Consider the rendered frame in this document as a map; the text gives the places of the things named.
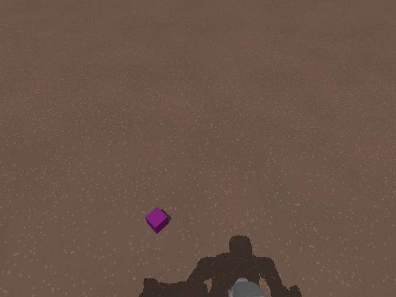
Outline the cube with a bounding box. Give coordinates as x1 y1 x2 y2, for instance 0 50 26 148
145 207 169 234

